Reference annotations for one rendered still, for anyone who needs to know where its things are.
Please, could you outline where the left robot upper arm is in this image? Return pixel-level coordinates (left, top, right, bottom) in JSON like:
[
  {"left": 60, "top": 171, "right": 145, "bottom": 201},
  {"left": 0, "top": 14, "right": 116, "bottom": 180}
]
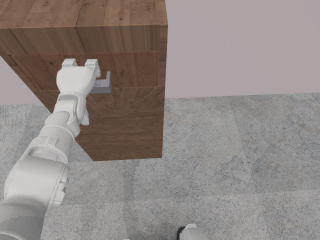
[{"left": 0, "top": 155, "right": 70, "bottom": 240}]

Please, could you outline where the right robot thigh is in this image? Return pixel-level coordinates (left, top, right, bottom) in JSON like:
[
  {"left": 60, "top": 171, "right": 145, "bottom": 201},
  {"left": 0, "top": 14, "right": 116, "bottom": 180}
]
[{"left": 179, "top": 227, "right": 211, "bottom": 240}]

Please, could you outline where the handle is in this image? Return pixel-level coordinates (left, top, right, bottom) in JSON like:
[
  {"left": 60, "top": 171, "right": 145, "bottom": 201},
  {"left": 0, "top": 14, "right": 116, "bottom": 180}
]
[{"left": 89, "top": 71, "right": 112, "bottom": 94}]

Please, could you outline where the robot left forearm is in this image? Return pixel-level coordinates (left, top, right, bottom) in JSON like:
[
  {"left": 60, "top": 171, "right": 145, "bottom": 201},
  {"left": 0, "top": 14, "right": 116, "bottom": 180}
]
[{"left": 4, "top": 91, "right": 87, "bottom": 199}]

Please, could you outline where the drawer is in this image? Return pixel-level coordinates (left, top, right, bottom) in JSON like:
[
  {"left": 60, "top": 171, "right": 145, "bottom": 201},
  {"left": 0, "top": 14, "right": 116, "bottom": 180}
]
[{"left": 11, "top": 50, "right": 158, "bottom": 91}]

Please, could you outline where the robot right shin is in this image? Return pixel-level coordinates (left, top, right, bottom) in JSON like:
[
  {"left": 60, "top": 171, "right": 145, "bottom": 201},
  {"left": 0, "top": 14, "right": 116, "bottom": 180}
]
[{"left": 183, "top": 224, "right": 197, "bottom": 231}]

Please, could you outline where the cabinet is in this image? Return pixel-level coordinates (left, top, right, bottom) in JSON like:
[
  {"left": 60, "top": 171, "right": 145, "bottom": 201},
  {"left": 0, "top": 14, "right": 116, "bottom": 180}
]
[{"left": 0, "top": 0, "right": 168, "bottom": 162}]

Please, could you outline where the robot left hand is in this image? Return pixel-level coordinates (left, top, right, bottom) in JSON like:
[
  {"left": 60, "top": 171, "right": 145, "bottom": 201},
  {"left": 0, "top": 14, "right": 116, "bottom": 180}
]
[{"left": 56, "top": 58, "right": 101, "bottom": 126}]

